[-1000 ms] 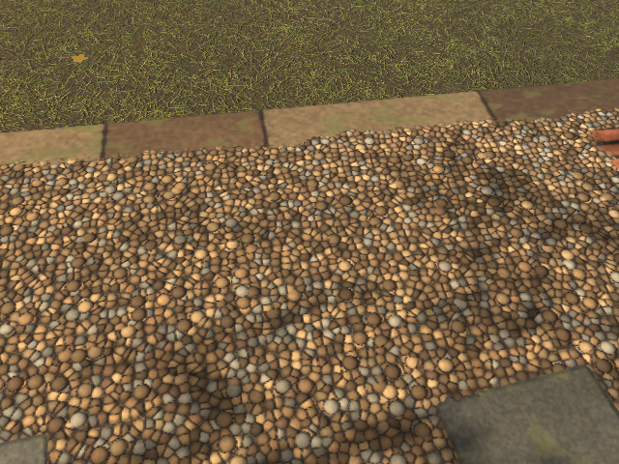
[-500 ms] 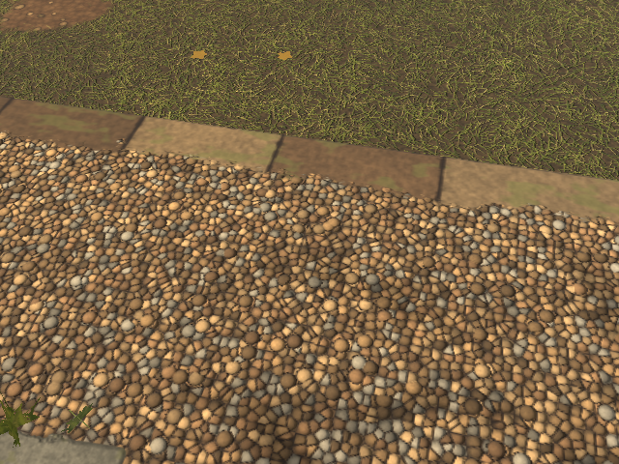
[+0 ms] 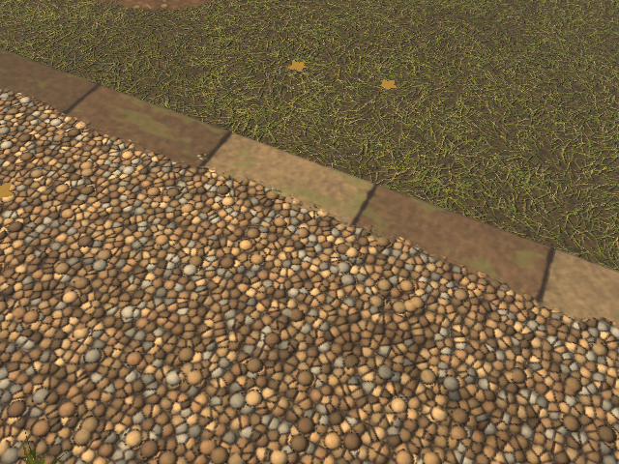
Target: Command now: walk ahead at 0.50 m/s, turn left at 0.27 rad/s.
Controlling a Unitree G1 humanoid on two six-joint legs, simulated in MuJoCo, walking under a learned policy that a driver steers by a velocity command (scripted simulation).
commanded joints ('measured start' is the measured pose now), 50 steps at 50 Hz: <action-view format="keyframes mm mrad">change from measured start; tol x32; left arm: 1 5 55 15 -54 7 5 4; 50 174 62 29 -25 -39 48 -3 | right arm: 1 -14 -145 -34 -49 2 -24 -19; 50 -89 -92 -19 8 -14 -47 -17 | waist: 1 22 82 -39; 13 -51 125 26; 18 97 -271 -459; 22 59 25 -70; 41 14 -51 -24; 44 -53 363 -390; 50 13 173 -52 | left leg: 1 32 257 -178 -166 365 160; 10 238 312 -195 -112 243 113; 16 198 249 -131 283 731 30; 18 -399 9 -108 910 -393 -65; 19 -514 67 -177 997 -397 -57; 39 -339 164 -38 153 153 -102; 42 21 148 -13 94 108 -48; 44 606 544 -600 44 -45 160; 50 100 386 -201 -165 8 72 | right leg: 1 -31 -6 -4 -132 164 19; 13 -19 94 -41 -562 190 -76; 16 464 128 -74 -579 224 -160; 18 1094 -270 628 -658 67 -384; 25 491 -82 207 -892 205 -278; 38 590 -82 121 -850 225 -225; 42 548 -23 117 -575 358 -158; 45 -107 138 94 190 -368 -54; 50 -13 6 60 117 -79 -40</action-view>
